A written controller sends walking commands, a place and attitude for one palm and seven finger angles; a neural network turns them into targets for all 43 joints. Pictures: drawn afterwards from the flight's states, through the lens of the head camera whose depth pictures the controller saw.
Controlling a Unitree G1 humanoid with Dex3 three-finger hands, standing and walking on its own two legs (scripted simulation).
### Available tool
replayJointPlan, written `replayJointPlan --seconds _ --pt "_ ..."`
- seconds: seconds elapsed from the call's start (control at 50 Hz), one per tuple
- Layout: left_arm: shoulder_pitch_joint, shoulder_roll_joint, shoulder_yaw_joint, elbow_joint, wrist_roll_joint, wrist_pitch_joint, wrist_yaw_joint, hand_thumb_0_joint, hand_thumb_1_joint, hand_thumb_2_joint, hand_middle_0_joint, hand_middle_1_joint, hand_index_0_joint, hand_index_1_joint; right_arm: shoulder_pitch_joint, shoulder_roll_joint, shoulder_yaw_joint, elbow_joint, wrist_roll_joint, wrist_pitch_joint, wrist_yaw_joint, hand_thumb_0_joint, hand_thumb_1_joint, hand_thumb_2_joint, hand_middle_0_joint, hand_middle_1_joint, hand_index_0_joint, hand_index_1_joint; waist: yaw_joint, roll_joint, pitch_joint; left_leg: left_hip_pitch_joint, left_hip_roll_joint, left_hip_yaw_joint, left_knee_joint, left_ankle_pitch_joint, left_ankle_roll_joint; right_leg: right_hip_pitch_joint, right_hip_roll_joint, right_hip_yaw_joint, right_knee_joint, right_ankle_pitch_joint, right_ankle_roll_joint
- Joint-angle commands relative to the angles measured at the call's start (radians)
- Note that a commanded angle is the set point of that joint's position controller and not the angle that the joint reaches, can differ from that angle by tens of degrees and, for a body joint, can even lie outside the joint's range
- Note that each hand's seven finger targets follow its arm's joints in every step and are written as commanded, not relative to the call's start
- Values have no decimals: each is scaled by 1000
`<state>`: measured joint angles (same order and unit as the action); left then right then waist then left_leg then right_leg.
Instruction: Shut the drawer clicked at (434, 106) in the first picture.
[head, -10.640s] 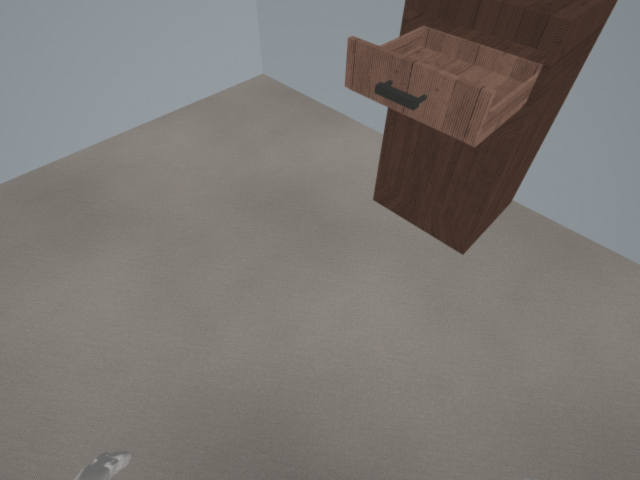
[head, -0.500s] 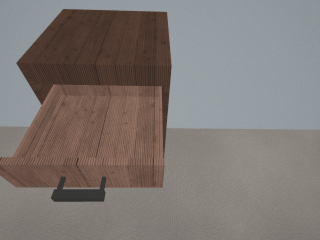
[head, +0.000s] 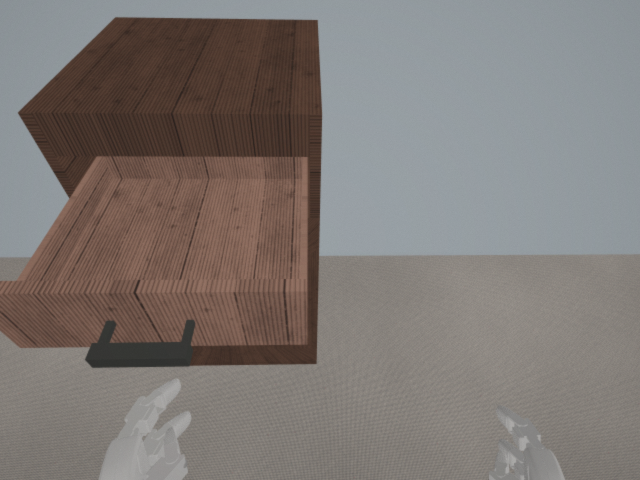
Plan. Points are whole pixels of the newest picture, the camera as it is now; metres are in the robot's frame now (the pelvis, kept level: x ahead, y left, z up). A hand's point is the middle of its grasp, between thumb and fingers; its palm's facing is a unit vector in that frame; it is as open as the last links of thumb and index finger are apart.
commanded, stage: raise the hand and make a fist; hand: left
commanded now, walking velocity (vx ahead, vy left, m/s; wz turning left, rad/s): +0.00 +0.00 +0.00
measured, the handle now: (145, 340) +0.30 +0.25 +0.00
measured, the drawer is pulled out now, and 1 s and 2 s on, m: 0.29 0.29 0.29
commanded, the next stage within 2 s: bring the fist close to the handle in 1.60 s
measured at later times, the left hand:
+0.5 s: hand (153, 457) +0.15 +0.18 +0.04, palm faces +0.12 -0.99 -0.09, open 4.0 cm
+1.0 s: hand (125, 479) +0.13 +0.18 +0.07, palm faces +0.06 -1.00 -0.05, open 3.1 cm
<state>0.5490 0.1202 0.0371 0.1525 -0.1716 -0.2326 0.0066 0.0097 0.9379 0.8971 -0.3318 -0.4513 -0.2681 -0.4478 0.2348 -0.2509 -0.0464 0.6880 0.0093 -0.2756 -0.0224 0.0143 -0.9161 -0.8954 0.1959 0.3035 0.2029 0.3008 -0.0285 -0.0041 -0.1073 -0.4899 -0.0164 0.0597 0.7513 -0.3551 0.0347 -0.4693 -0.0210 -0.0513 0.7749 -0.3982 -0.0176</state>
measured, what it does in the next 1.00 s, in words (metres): stands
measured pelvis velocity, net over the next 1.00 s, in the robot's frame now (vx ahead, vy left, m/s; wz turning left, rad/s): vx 0.00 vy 0.01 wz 0.04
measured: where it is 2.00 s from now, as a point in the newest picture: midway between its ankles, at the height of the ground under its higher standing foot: outside the picture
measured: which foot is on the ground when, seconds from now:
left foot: down 0.00-1.00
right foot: down 0.00-1.00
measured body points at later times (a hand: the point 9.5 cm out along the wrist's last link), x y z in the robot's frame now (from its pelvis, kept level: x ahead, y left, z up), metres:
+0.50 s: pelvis -0.01 -0.04 -0.03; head +0.01 -0.05 +0.42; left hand +0.14 +0.23 +0.04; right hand +0.16 -0.26 -0.12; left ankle +0.02 +0.10 -0.71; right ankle +0.00 -0.11 -0.71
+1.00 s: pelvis +0.00 +0.01 -0.02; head +0.00 +0.01 +0.43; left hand +0.12 +0.24 +0.08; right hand +0.23 -0.19 -0.05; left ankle +0.02 +0.10 -0.71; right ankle +0.00 -0.11 -0.71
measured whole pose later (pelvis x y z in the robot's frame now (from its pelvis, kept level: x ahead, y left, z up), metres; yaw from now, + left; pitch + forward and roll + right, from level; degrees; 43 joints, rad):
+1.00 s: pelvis +0.00 +0.01 -0.02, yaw +2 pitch +6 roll -3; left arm 0.77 0.21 0.11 -0.37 -0.26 -0.30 -0.26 0.01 0.90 0.90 -1.32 -1.51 -1.32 -1.51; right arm 0.18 -0.19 0.01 0.52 0.05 -0.31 -0.04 0.01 -0.90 -0.90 0.20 0.30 0.20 0.30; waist 0.05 0.05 -0.13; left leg -0.60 0.00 0.00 0.93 -0.44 0.04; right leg -0.52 -0.01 -0.11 0.86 -0.45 -0.01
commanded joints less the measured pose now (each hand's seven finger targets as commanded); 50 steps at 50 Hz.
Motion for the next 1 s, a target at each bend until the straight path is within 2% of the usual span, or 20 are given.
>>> replayJointPlan --seconds 0.0,0.04,0.06,0.08,0.12,0.16,0.2,0.24,0.28,0.34,0.4,0.44,0.48,0.58,0.64,0.72,0.76,0.86,0.94,0.98 --pt "12 191 130 -495 -10 -315 -67 0 900 900 -520 -647 -520 -647 -104 -88 -29 -235 -16 -61 5 0 -900 -900 200 300 200 300 84 184 -145 9 12 -50 0 113 -38 -106 21 -5 0 28 -35" --pt "-50 262 211 -520 -2 -388 -53 0 900 900 -560 -690 -560 -690 -89 -81 -25 -211 -17 -43 0 0 -900 -900 200 300 200 300 59 219 -79 -66 16 -72 49 54 -34 -200 27 2 37 -14 -39" --pt "-88 198 147 -520 1 -426 -61 0 900 900 -580 -712 -580 -712 -112 -72 -16 -225 -15 -35 1 0 -900 -900 200 300 200 300 30 197 -40 -112 14 -77 87 6 -24 -257 26 12 49 -55 -39" --pt "-133 191 139 -484 5 -469 -74 0 900 900 -600 -733 -600 -733 -118 -68 -17 -220 -12 -34 1 0 -900 -900 200 300 200 300 8 143 -14 -175 15 -84 136 -34 -19 -304 24 31 61 -97 -37" --pt "-99 181 138 -396 -7 -523 -136 0 900 900 -640 -777 -640 -777 -128 -72 -18 -227 -6 -38 4 0 -900 -900 200 300 200 300 -3 74 -6 -289 14 -85 219 -107 -14 -346 13 91 53 -213 -33" --pt "-51 168 124 -327 -53 -463 -229 0 900 900 -680 -820 -680 -820 -117 -87 -15 -257 16 -33 0 0 -900 -900 200 300 200 300 -4 17 -37 -320 9 -66 245 -142 -7 -285 -4 163 -19 -299 -17" --pt "-64 188 109 -353 -113 -349 -325 0 900 900 -720 -863 -720 -863 -121 -106 -8 -305 38 -33 -19 0 -900 -900 200 300 200 300 -2 -10 -115 -311 -1 -54 247 -135 1 -181 -22 217 -79 -315 5" --pt "-54 237 167 -354 -157 -224 -382 0 900 900 -760 -907 -760 -907 -121 -108 -4 -321 58 -27 -43 0 -900 -900 200 300 200 300 14 -23 -158 -291 -4 -62 237 -105 4 -91 -37 246 -121 -272 25" --pt "-72 301 253 -422 -178 -147 -383 0 900 900 -800 -950 -800 -950 -119 -97 -1 -322 59 -22 -63 0 -900 -900 200 300 200 300 31 -44 -195 -280 1 -75 230 -66 5 -31 -58 258 -128 -187 47" --pt "-36 298 326 -460 -183 -124 -317 0 900 900 -860 -1015 -860 -1015 -132 -66 0 -283 43 -18 -75 0 -900 -900 200 300 200 300 51 -31 -163 -240 15 -95 196 14 -4 -17 -49 205 -99 -34 46" --pt "36 250 328 -439 -178 -159 -274 0 900 900 -920 -1080 -920 -1080 -122 -48 -5 -254 35 -18 -66 0 -900 -900 200 300 200 300 55 -39 -93 -226 18 -99 159 64 -12 -28 -37 160 -73 92 45" --pt "95 256 339 -419 -160 -190 -272 0 900 900 -960 -1123 -960 -1123 -136 -49 -13 -240 34 -25 -62 0 -900 -900 200 300 200 300 67 -32 -85 -204 17 -101 146 102 -11 -16 -40 150 -61 173 47" --pt "143 229 290 -422 -148 -204 -301 0 900 900 -1000 -1167 -1000 -1167 -120 -54 -14 -250 37 -37 -53 0 -900 -900 200 300 200 300 58 -5 -97 -181 12 -93 131 116 -9 -21 -40 138 -54 205 50" --pt "168 203 228 -494 -174 -230 -359 0 900 900 -1100 -1275 -1100 -1275 -103 -75 -22 -258 46 -88 -52 0 -900 -900 200 300 200 300 42 -26 -130 -105 10 -98 107 141 1 -29 -23 105 -64 216 41" --pt "185 237 271 -558 -177 -252 -326 0 900 900 -1160 -1340 -1160 -1340 -103 -76 -27 -249 39 -107 -52 0 -900 -900 200 300 200 300 63 -19 -150 -75 11 -99 87 162 1 -24 -5 71 -50 194 20" --pt "231 212 265 -592 -159 -261 -276 0 900 900 -1240 -1427 -1240 -1427 -109 -66 -28 -262 42 -97 -46 0 -900 -900 200 300 200 300 70 26 -124 -47 13 -89 53 159 -3 -49 15 17 -29 150 1" --pt "269 168 210 -614 -146 -239 -264 0 900 900 -1280 -1470 -1280 -1470 -117 -64 -19 -276 42 -93 -36 0 -900 -900 200 300 200 300 67 73 -106 -19 17 -92 35 168 -3 -65 22 -17 -19 159 -4" --pt "262 153 130 -687 -119 -168 -275 0 900 900 -1380 -1578 -1380 -1578 -121 -73 -4 -308 47 -93 -28 0 -900 -900 200 300 200 300 49 59 -75 0 28 -114 6 144 -3 -74 32 -38 -30 134 -5" --pt "237 195 147 -762 -97 -123 -251 0 900 900 -1400 -1600 -1400 -1600 -128 -73 7 -322 46 -87 -30 0 -900 -900 200 300 200 300 59 66 -49 9 34 -132 -22 103 -7 -70 38 -45 -41 88 -10" --pt "279 170 127 -802 -91 -106 -236 0 900 900 -1400 -1600 -1400 -1600 -123 -60 14 -338 46 -84 -22 0 -900 -900 200 300 200 300 67 74 -60 31 39 -138 -35 117 -15 -70 40 -60 -33 89 -9"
